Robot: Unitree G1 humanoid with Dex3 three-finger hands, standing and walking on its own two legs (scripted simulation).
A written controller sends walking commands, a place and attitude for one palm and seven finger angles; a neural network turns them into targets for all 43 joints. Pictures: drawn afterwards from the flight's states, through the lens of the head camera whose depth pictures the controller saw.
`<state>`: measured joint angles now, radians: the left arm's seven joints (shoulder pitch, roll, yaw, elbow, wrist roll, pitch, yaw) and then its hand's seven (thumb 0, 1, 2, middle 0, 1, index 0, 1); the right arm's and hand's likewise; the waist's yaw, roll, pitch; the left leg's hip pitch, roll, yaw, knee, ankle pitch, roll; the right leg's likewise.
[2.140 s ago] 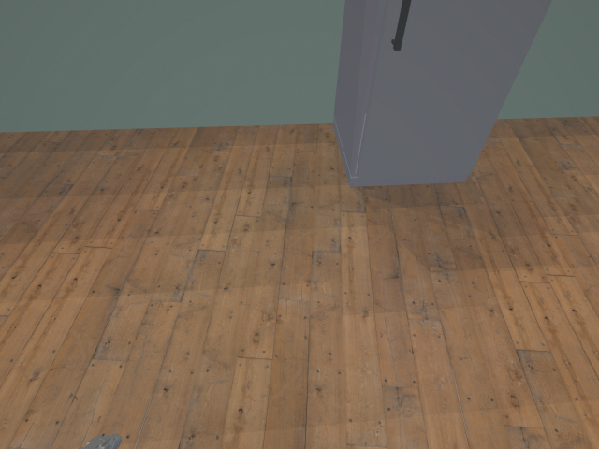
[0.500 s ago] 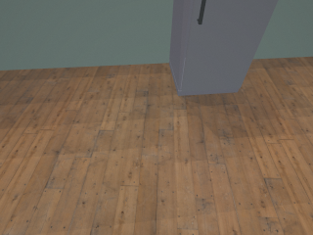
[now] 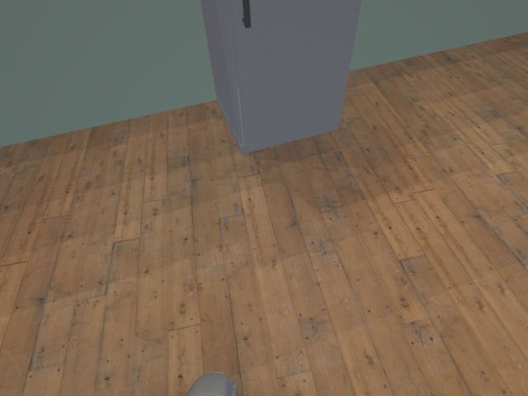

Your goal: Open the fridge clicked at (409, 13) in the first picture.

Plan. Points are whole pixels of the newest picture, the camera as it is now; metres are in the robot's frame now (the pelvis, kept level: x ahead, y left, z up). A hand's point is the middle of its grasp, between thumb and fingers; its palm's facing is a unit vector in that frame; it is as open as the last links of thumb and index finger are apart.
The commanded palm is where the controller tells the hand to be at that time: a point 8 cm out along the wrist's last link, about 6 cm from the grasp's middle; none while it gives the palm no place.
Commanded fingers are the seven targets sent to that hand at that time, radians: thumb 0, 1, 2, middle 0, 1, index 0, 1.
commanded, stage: walk to a spot facing it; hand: left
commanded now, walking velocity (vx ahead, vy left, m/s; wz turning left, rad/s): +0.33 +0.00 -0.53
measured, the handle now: out of the picture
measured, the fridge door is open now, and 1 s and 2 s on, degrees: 0 0 0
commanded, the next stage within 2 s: turn to face it in 1.82 s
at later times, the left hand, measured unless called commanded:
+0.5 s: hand (150, 323) +0.27 +0.28 -0.18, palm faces -0.19 -0.96 -0.20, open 7.4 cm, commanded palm none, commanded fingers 0.00 0.90 0.90 -0.20 -0.30 -0.20 -0.30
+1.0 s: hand (265, 218) +0.56 +0.07 -0.19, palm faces -0.48 -0.87 -0.14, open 7.3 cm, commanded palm none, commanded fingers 0.00 0.90 0.90 -0.20 -0.30 -0.20 -0.30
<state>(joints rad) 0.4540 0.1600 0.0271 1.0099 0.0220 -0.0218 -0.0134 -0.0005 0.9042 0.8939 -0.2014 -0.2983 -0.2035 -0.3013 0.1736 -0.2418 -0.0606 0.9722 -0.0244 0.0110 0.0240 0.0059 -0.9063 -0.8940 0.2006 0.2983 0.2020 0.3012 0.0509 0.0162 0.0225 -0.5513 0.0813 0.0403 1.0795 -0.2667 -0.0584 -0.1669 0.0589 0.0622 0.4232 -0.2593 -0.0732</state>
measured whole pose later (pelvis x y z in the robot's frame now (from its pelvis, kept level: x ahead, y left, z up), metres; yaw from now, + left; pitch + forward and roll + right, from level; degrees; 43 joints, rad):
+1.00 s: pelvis +0.38 -0.03 -0.02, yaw -29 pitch -2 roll -1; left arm 0.14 0.16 0.05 0.98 0.01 -0.05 -0.01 -0.01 0.91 0.89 -0.20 -0.30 -0.20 -0.30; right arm 0.46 -0.10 -0.03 1.14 -0.01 -0.03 -0.01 0.01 -0.91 -0.89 0.20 0.30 0.20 0.30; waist -0.05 -0.02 0.09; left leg -0.31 0.13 0.11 1.28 -0.42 -0.03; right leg -0.33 0.04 -0.15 0.60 -0.26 -0.11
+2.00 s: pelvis +0.72 -0.27 -0.02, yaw -46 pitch -1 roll +1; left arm 0.15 0.17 0.06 1.00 0.02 -0.05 0.00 0.00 0.91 0.89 -0.20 -0.30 -0.20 -0.30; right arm 0.32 -0.16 -0.06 1.10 -0.02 -0.02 -0.01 0.00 -0.91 -0.89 0.20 0.30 0.20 0.30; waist -0.03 0.03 0.09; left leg -0.40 0.15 0.09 1.25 -0.39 -0.04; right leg -0.35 -0.01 -0.15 0.58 -0.23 -0.09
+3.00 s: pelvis +0.78 -0.37 -0.01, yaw -13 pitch +0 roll +1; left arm 0.18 0.17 0.03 0.87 0.02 0.02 0.02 0.00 0.90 0.89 -0.20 -0.30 -0.20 -0.30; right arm 0.20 -0.28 -0.12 0.93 -0.02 0.08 0.03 0.00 -0.91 -0.89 0.20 0.30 0.20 0.30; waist -0.03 0.05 0.05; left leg -0.56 -0.02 -0.01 1.12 -0.39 -0.06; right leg -0.21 -0.09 -0.11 0.52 -0.30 0.01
